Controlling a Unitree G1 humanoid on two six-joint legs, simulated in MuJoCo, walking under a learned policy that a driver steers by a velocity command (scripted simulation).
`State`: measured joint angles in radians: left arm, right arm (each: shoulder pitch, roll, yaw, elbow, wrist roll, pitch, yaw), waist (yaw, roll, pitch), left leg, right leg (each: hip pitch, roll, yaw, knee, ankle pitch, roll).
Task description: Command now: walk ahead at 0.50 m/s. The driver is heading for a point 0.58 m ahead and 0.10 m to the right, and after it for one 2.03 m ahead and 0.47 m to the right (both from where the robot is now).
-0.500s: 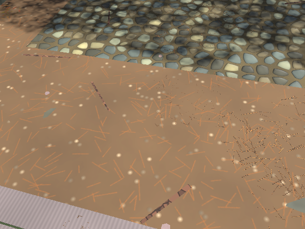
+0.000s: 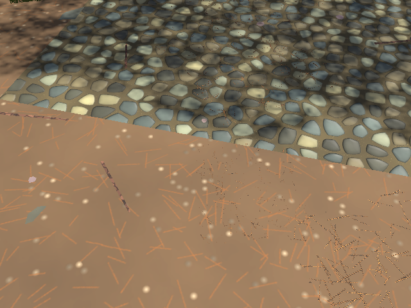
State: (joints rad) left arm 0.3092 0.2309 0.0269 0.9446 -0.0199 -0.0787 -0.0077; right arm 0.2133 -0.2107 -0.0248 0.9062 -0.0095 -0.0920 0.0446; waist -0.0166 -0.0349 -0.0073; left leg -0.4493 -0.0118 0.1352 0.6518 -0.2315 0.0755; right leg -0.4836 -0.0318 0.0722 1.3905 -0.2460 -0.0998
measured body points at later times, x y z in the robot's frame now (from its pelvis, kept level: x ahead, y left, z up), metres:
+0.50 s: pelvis +0.28 -0.05 +0.00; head +0.32 -0.06 +0.45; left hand +0.47 +0.19 -0.10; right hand +0.23 -0.32 -0.14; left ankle +0.08 +0.08 -0.69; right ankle +0.39 -0.15 -0.72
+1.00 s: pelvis +0.49 -0.04 +0.01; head +0.51 -0.03 +0.46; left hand +0.54 +0.22 -0.14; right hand +0.64 -0.29 -0.10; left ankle +0.60 +0.06 -0.72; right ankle +0.40 -0.15 -0.70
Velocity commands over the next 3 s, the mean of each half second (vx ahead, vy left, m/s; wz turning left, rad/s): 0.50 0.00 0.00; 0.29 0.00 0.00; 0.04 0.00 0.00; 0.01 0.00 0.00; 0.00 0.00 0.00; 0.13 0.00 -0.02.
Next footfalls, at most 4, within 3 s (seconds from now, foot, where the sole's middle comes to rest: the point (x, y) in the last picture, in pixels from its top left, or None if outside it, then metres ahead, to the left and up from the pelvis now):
0.46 right None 0.43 -0.15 -0.75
0.94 left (188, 267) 0.64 0.06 -0.75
1.22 right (263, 294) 0.54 -0.18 -0.75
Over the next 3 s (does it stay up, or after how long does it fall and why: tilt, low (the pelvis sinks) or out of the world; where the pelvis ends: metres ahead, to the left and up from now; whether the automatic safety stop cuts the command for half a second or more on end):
stays up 0.62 -0.03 0.01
